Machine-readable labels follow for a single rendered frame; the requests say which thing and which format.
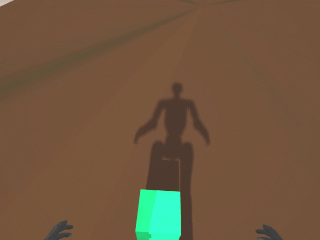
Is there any right robot hand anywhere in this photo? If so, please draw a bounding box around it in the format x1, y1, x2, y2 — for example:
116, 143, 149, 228
255, 224, 283, 240

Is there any left robot hand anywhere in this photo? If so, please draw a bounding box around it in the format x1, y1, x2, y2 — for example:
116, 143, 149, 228
44, 220, 74, 240

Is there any carton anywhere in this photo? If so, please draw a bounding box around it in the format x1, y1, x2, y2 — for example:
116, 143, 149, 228
135, 189, 181, 240

